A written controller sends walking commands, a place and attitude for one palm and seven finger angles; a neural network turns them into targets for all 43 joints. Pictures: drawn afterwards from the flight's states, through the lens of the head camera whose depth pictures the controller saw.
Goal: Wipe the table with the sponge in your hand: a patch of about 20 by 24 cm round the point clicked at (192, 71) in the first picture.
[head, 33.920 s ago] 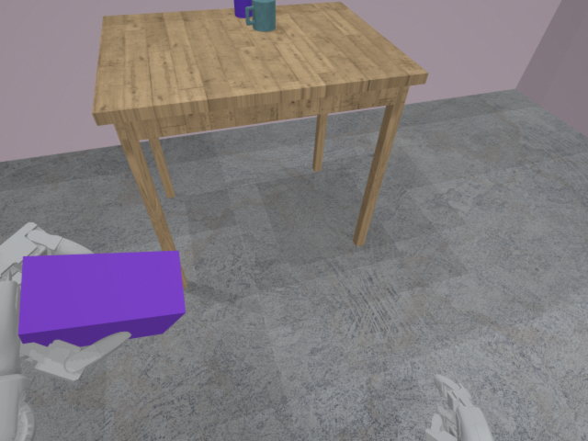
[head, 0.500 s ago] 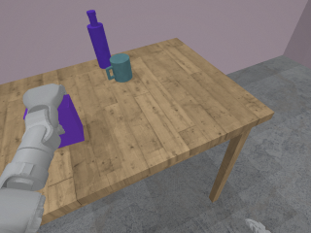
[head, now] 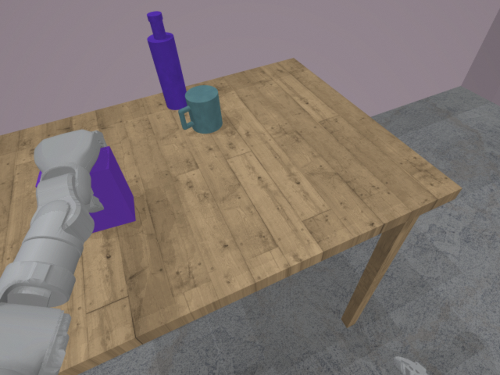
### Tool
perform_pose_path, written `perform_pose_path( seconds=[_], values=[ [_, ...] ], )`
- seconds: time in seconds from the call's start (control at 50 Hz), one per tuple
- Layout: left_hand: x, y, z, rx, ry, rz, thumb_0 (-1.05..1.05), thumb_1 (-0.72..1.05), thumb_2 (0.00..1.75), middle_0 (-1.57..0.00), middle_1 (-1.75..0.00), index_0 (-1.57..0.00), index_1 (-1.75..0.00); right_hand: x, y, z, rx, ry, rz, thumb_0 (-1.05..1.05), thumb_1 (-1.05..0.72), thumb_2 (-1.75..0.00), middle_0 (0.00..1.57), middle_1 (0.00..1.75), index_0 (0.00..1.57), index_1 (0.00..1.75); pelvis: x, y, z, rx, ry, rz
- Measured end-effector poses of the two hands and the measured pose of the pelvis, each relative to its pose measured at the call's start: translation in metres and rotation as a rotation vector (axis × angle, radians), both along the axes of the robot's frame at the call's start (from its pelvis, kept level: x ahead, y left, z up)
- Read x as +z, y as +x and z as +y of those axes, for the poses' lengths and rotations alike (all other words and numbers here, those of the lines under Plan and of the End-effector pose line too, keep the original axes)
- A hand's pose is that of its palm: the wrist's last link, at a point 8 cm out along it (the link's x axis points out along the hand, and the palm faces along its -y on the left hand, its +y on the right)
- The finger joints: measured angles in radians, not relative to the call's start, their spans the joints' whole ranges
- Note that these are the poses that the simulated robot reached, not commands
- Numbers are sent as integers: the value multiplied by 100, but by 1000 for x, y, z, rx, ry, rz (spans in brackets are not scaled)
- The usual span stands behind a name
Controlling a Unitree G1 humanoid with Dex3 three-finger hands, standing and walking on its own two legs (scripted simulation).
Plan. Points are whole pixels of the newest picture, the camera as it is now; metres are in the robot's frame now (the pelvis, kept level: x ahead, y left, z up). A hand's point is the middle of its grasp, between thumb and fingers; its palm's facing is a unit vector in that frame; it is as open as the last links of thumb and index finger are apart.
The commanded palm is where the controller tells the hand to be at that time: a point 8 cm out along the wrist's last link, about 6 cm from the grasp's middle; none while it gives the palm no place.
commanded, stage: slide back across to the first lane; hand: left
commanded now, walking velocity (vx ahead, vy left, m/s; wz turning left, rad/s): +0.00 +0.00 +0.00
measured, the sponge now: (97, 201) +0.39 +0.31 +0.07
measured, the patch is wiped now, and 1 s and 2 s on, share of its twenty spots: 1.00 1.00 1.00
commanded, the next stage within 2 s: wipe back along the first lane in 0.40 s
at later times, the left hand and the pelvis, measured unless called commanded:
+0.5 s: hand (45, 189) +0.36 +0.35 +0.13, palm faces -0.09 -0.02 -1.00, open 10.4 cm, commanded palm +0.33 +0.35 +0.19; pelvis +0.01 +0.00 +0.00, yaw +2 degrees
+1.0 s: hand (44, 216) +0.31 +0.33 +0.13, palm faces +0.00 -0.03 -1.00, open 10.4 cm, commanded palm +0.27 +0.32 +0.17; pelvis -0.01 +0.00 +0.00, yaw +2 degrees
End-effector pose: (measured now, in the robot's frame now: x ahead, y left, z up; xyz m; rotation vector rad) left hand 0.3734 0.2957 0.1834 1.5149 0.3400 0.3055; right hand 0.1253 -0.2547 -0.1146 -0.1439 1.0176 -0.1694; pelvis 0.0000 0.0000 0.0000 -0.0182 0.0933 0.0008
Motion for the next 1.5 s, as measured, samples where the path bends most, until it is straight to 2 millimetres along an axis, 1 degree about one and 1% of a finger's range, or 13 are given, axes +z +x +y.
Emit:
perform_pose_path(
  seconds=[0.1, 0.24, 0.36, 0.46, 0.58, 0.68, 0.74, 0.8, 0.88, 1.04, 1.16, 1.32, 1.5],
  values=[
    [2, -5, 7, 22, -2, -16, 0, -52, 105, -68, -130, -71, -130, 5, 22, 9, 36, 11, -39, 2, -91, -90, 20, 30, 20, 30, 1, 3, 2, 3, 1, -10],
    [5, -15, 32, 101, -2, 16, 0, -52, 105, -68, -130, -71, -130, 14, 53, 17, 85, 10, -99, 1, -91, -90, 20, 30, 20, 30, 1, 6, 1, 11, 1, -13],
    [7, -25, 48, 113, 5, 55, 0, -52, 105, -68, -130, -71, -130, 18, 67, 18, 118, -10, -117, 1, -91, -90, 20, 30, 20, 30, 1, 9, 1, 29, -2, -15],
    [7, -29, 49, 83, 17, 73, 0, -52, 105, -68, -130, -71, -130, 18, 68, 18, 128, -21, -110, 1, -91, -90, 20, 30, 20, 30, 1, 10, 1, 37, -3, -14],
    [6, -32, 47, 48, 22, 63, -1, -52, 105, -67, -130, -71, -130, 13, 58, 16, 118, -13, -85, 1, -91, -90, 20, 30, 20, 30, 1, 9, 1, 31, -4, -10],
    [4, -47, 39, 24, 4, 17, -1, -52, 105, -67, -130, -71, -130, 9, 50, 17, 110, 7, -73, 1, -91, -90, 20, 30, 20, 30, 1, 8, 2, 24, -3, -14],
    [2, -58, 34, 23, 0, -9, 0, -52, 105, -67, -130, -70, -130, 8, 48, 19, 116, 17, -77, 2, -91, -90, 20, 30, 20, 30, 1, 6, 2, 21, -2, -21],
    [2, -69, 31, 34, 3, -28, 0, -51, 105, -67, -130, -70, -130, 10, 50, 21, 124, 23, -89, 2, -91, -90, 20, 30, 20, 30, 1, 2, 1, 22, -1, -32],
    [1, -78, 30, 60, 3, -34, 0, -51, 105, -67, -131, -70, -130, 14, 56, 25, 136, 26, -122, 2, -91, -90, 20, 30, 20, 30, 0, -4, -1, 26, 1, -46],
    [1, -84, 25, 81, 12, -10, 0, -51, 105, -67, -131, -70, -131, 26, 67, 27, 150, 26, -197, 2, -91, -90, 20, 30, 20, 30, 0, -11, -5, 31, 3, -62],
    [0, -90, 18, 62, 13, -16, 0, -51, 105, -66, -131, -69, -131, 28, 68, 23, 146, 31, -214, 2, -90, -90, 20, 30, 20, 30, 0, -10, -8, 25, 4, -66],
    [0, -111, 9, 47, 6, -58, 0, -50, 105, -66, -131, -69, -131, 24, 70, 17, 146, 38, -205, 2, -91, -90, 20, 30, 20, 30, -1, -5, -11, 16, 5, -76],
    [-1, -123, 11, 77, -7, -66, 0, -50, 105, -65, -132, -68, -132, 27, 78, 15, 148, 36, -225, 2, -91, -90, 20, 30, 20, 30, -3, -5, -14, 10, 6, -78]
  ],
)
